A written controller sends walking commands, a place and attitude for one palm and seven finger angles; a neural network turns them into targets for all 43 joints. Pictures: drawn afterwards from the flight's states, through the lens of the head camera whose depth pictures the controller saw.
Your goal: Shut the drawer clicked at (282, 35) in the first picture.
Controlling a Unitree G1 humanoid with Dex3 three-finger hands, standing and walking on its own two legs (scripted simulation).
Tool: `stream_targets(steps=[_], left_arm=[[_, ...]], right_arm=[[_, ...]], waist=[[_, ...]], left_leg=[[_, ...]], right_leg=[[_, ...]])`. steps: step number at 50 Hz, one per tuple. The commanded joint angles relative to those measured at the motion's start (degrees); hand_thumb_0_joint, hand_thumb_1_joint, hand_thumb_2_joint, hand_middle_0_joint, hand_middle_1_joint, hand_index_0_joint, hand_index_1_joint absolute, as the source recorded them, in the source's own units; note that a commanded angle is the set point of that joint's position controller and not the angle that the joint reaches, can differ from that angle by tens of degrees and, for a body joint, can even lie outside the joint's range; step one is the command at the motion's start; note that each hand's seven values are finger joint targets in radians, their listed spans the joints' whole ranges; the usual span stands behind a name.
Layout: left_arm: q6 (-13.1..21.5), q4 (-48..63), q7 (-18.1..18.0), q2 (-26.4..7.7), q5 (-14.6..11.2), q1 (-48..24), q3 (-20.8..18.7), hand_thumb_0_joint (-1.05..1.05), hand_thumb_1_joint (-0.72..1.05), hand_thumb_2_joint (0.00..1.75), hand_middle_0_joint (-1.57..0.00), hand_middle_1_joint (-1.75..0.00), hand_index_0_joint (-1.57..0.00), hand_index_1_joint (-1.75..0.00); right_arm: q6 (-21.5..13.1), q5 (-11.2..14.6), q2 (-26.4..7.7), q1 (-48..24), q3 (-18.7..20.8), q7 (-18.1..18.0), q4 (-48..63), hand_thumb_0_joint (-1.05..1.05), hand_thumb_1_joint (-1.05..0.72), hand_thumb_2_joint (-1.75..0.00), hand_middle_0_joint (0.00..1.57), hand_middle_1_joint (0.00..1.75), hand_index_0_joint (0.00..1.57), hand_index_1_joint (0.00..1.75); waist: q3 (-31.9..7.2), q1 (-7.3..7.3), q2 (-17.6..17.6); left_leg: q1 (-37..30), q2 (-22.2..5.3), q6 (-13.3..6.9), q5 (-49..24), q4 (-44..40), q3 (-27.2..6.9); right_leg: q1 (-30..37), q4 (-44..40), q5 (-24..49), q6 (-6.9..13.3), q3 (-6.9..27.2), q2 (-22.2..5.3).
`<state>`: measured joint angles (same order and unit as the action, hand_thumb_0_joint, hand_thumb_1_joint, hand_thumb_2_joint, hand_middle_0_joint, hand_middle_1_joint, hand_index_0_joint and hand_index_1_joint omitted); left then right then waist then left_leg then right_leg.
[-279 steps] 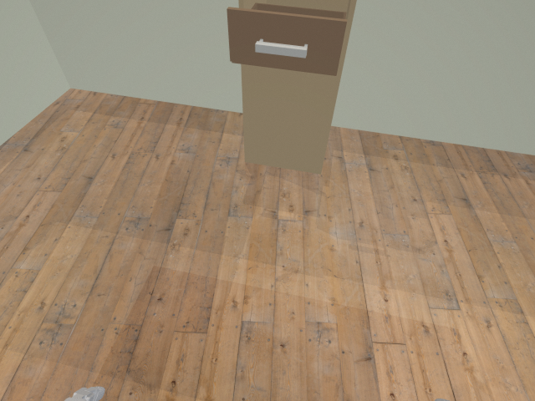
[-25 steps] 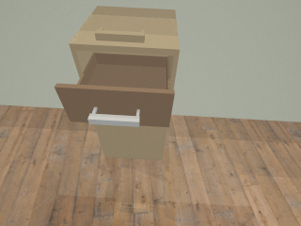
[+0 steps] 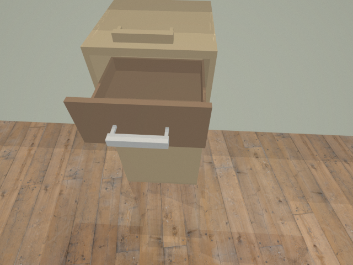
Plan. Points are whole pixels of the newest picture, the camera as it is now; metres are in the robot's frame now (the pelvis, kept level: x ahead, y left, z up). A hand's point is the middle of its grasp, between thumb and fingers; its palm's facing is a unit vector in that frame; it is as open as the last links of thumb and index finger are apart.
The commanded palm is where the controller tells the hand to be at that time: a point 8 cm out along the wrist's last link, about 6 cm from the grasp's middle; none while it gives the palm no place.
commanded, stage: look again from close up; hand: left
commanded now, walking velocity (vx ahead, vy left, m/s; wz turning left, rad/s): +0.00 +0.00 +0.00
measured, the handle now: (139, 135) +0.44 +0.13 +0.02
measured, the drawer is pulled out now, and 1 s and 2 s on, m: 0.23 0.23 0.23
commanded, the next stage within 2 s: shuffle to correct the standing spot in 0.16 s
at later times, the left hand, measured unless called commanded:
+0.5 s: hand out of the picture +0.00 +0.17 -0.18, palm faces -0.02 -0.99 -0.17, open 7.3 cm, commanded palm none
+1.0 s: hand out of the picture +0.05 +0.11 -0.18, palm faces -0.02 -0.99 -0.17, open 7.3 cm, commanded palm none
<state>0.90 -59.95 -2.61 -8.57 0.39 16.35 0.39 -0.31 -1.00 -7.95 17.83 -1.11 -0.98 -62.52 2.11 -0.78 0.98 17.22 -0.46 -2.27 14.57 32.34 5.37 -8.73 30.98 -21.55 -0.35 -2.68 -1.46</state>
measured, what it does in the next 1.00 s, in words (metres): shifts its weight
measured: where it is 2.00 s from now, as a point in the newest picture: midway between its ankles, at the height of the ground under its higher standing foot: outside the picture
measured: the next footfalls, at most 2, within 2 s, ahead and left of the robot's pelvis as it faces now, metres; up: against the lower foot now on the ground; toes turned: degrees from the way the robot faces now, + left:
none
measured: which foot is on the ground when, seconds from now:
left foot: down 0.00-1.00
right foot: down 0.00-1.00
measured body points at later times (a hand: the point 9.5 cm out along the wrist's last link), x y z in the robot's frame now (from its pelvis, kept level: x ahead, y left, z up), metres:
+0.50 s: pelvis +0.02 +0.00 +0.00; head +0.04 +0.01 +0.45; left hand +0.00 +0.22 -0.16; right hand +0.05 -0.23 -0.15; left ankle +0.03 +0.09 -0.73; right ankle -0.05 -0.12 -0.73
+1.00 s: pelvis +0.05 -0.04 +0.00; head +0.08 -0.04 +0.45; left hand +0.05 +0.16 -0.16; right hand +0.10 -0.27 -0.15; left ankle +0.07 +0.07 -0.73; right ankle -0.04 -0.11 -0.73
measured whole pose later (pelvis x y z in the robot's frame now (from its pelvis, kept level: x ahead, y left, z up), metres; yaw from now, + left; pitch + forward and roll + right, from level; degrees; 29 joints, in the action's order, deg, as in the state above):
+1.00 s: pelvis +0.05 -0.04 +0.00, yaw -4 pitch +0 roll +2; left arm -0.2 -61.8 -3.1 -7.3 0.8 17.2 0.8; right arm -0.7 0.2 -8.1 9.8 -0.4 -2.6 -62.1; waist 3.2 1.3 -2.5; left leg 12.9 -0.2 -1.0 14.4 27.8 6.7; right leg -3.6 26.5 -22.7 3.0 -3.3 0.8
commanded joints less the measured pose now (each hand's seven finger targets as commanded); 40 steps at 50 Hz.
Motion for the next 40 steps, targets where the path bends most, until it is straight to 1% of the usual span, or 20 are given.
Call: stream_targets(steps=[1,13,16,19,24,25,26,27,28,29,30,31,32,33,34,35,37,38,39,40], left_arm=[[0.61,1.26,-0.43,-4.98,0.21,5.2,-0.61,0.0,0.9,0.9,-0.2,-0.3,-0.2,-0.3],[0.39,0.22,-0.22,-6.55,0.3,5.31,-0.48,0.0,0.9,0.9,-0.2,-0.3,-0.2,-0.3],[0.19,-1.03,0.09,-5.57,0.4,6.84,-0.18,0.0,0.9,0.9,-0.2,-0.3,-0.2,-0.3],[-0.51,-1.12,0.56,-5.62,0.8,6.7,-0.42,0.0,0.9,0.9,-0.2,-0.3,-0.2,-0.3],[-1.43,0.11,1.41,-5.28,1.33,7.05,-1.03,0.0,0.9,0.9,-0.2,-0.3,-0.2,-0.3],[-1.53,0.36,1.6,-5.13,1.38,7.28,-1.21,0.0,0.9,0.9,-0.2,-0.3,-0.2,-0.3],[-1.61,0.59,1.82,-4.82,1.4,7.39,-1.38,0.0,0.9,0.9,-0.2,-0.3,-0.2,-0.3],[-1.6,0.67,1.95,-4.6,1.39,8.33,-1.47,0.0,0.9,0.9,-0.2,-0.3,-0.2,-0.3],[-1.48,0.54,2.03,-4.75,1.42,9.1,-1.72,0.0,0.9,0.9,-0.2,-0.3,-0.2,-0.3],[-1.22,0.28,2.04,-5.22,1.27,10.45,-1.84,0.0,0.9,0.9,-0.2,-0.3,-0.2,-0.3],[-0.98,-0.42,1.78,-6.45,1.28,11.63,-2.13,0.0,0.9,0.9,-0.2,-0.3,-0.2,-0.3],[-0.68,-1.02,1.26,-8.14,1.09,13.22,-2.52,0.0,0.9,0.9,-0.2,-0.3,-0.2,-0.3],[0.0,-1.49,0.8,-7.22,0.94,14.2,-2.13,0.0,0.9,0.9,-0.2,-0.3,-0.2,-0.3],[0.67,-2.08,0.43,-6.35,1.13,13.57,-1.5,0.0,0.9,0.9,-0.2,-0.3,-0.2,-0.3],[1.23,-2.37,0.07,-6.24,1.13,12.77,-1.31,0.0,0.9,0.9,-0.2,-0.3,-0.2,-0.3],[1.62,-2.58,-0.18,-6.71,1.15,12.21,-1.24,0.0,0.9,0.9,-0.2,-0.3,-0.2,-0.3],[1.78,-2.31,-0.49,-6.98,0.73,10.5,-1.0,0.0,0.9,0.9,-0.2,-0.3,-0.2,-0.3],[1.75,-1.92,-0.51,-7.27,0.26,8.55,-0.87,0.0,0.9,0.9,-0.2,-0.3,-0.2,-0.3],[1.53,-1.32,-0.45,-7.44,-0.28,6.99,-0.78,0.0,0.9,0.9,-0.2,-0.3,-0.2,-0.3],[1.15,-0.78,-0.47,-6.32,-0.63,7.19,-0.88,0.0,0.9,0.9,-0.2,-0.3,-0.2,-0.3]], right_arm=[[-1.3,0.22,-5.96,1.39,1.27,-0.19,1.93,0.0,-0.9,-0.9,0.2,0.3,0.2,0.3],[-1.39,0.49,-7.9,-2.09,1.41,-0.35,1.46,0.0,-0.9,-0.9,0.2,0.3,0.2,0.3],[-1.22,0.47,-7.44,-2.06,1.28,-0.45,0.54,0.0,-0.9,-0.9,0.2,0.3,0.2,0.3],[-0.66,0.14,-9.31,-1.58,2.19,-0.57,0.52,0.0,-0.9,-0.9,0.2,0.3,0.2,0.3],[-0.13,-0.26,-11.62,-0.04,3.8,-1.33,1.43,0.0,-0.9,-0.9,0.2,0.3,0.2,0.3],[-0.05,-0.36,-11.93,0.05,4.0,-1.39,1.66,0.0,-0.9,-0.9,0.2,0.3,0.2,0.3],[-0.11,-0.29,-11.33,0.05,3.97,-1.52,1.77,0.0,-0.9,-0.9,0.2,0.3,0.2,0.3],[-0.03,-0.39,-11.83,-0.71,4.2,-1.48,2.33,0.0,-0.9,-0.9,0.2,0.3,0.2,0.3],[-0.01,-0.38,-11.03,-1.58,4.14,-1.37,2.59,0.0,-0.9,-0.9,0.2,0.3,0.2,0.3],[-0.07,-0.35,-9.74,-2.98,3.81,-1.21,3.27,0.0,-0.9,-0.9,0.2,0.3,0.2,0.3],[-0.19,-0.15,-7.48,-4.32,3.38,-1.07,3.88,0.0,-0.9,-0.9,0.2,0.3,0.2,0.3],[-0.24,-0.09,-4.4,-5.96,2.59,-0.91,4.81,0.0,-0.9,-0.9,0.2,0.3,0.2,0.3],[-0.36,-0.14,-4.36,-9.1,2.22,-0.86,5.48,0.0,-0.9,-0.9,0.2,0.3,0.2,0.3],[-0.67,-0.06,-3.4,-8.57,1.93,-0.82,4.8,0.0,-0.9,-0.9,0.2,0.3,0.2,0.3],[-0.98,0.22,-2.92,-7.46,1.52,-0.75,3.98,0.0,-0.9,-0.9,0.2,0.3,0.2,0.3],[-1.17,0.49,-2.75,-6.9,1.25,-0.64,3.44,0.0,-0.9,-0.9,0.2,0.3,0.2,0.3],[-1.26,0.86,-2.76,-4.96,0.83,-0.81,2.15,0.0,-0.9,-0.9,0.2,0.3,0.2,0.3],[-1.16,0.92,-3.06,-2.22,0.88,-1.09,0.99,0.0,-0.9,-0.9,0.2,0.3,0.2,0.3],[-1.19,0.93,-4.3,0.31,1.18,-1.36,-0.13,0.0,-0.9,-0.9,0.2,0.3,0.2,0.3],[-1.32,0.65,-6.18,1.57,1.62,-1.7,-0.64,0.0,-0.9,-0.9,0.2,0.3,0.2,0.3]], waist=[[1.87,0.61,-2.01],[0.29,0.56,-0.66],[0.41,0.47,-1.42],[1.8,-0.02,1.64],[1.92,-0.25,5.54],[1.17,-0.15,5.83],[0.9,0.09,4.04],[-0.22,0.81,4.22],[-0.41,1.43,2.8],[0.54,2.27,-0.66],[2.22,2.76,-7.47],[2.84,3.33,-15.64],[4.57,4.46,-13.05],[3.66,3.37,-8.77],[1.07,2.7,-5.98],[-1.17,2.54,-5.25],[-2.86,1.23,-6.03],[-3.8,-0.47,-6.74],[-4.74,-1.69,-5.68],[-5.09,-1.05,-2.66]], left_leg=[[-4.57,-5.46,-0.85,-11.95,-7.33,-7.53],[-9.06,-5.52,-0.69,-14.95,-8.96,-6.95],[-10.42,-6.46,-1.09,-9.06,-9.92,-7.01],[-9.44,-8.92,-2.03,-2.75,-12.42,-9.69],[-10.21,-15.1,-6.34,-0.36,-14.52,-16.71],[-9.56,-15.96,-6.93,-0.29,-14.07,-16.72],[-8.6,-16.5,-7.43,-0.36,-13.7,-16.66],[-6.27,-16.01,-6.86,0.77,-12.26,-15.18],[-2.38,-14.22,-5.37,2.19,-10.2,-12.25],[1.79,-10.77,-3.28,4.39,-6.56,-8.06],[7.04,-5.75,-1.09,4.37,1.04,-2.02],[11.74,-1.45,0.8,8.47,7.56,2.77],[13.53,-1.81,1.1,14.93,13.31,0.93],[13.41,-2.41,1.25,15.54,16.19,-0.53],[12.82,-2.58,1.44,15.25,15.88,-1.38],[11.81,-2.11,1.7,14.8,13.13,-1.21],[5.37,-0.75,1.79,9.12,3.24,-0.33],[-1.22,0.25,1.68,1.36,-3.44,0.01],[-8.71,-1.01,1.1,-14.33,-8.07,-0.85],[-14.98,-5.18,-0.75,-32.23,-4.69,-3.45]], right_leg=[[-3.94,-6.2,11.31,2.77,4.52,-3.53],[-2.52,-8.64,13.79,1.75,5.1,-4.27],[-3.23,-9.14,9.01,1.54,3.7,-3.55],[-5.97,-5.76,3.31,1.63,1.2,-2.11],[-12.71,2.8,-2.79,2.01,-1.07,-0.14],[-12.76,3.86,-3.74,2.13,-1.42,-0.3],[-11.92,3.51,-3.69,2.38,-1.41,-0.24],[-9.65,1.05,-2.19,2.54,-1.13,-0.47],[-5.81,-2.96,0.38,2.92,-0.26,-0.88],[-2.36,-7.16,1.14,3.6,2.33,-2.35],[1.02,-11.76,3.31,5.45,8.4,-5.84],[4.5,-15.35,12.57,7.95,14.86,-11.04],[4.36,-14.72,31.65,10.04,16.79,-14.56],[6.81,-11.33,48.5,11.71,14.68,-15.1],[10.43,-7.97,60.36,11.88,12.11,-14.62],[13.55,-5.76,67.74,11.13,10.14,-13.76],[13.05,-2.59,72.9,8.7,7.03,-11.43],[10.47,-0.2,71.37,6.78,5.06,-9.42],[6.12,2.05,64.31,4.26,3.82,-7.17],[0.61,1.97,51.33,2.02,3.55,-5.35]])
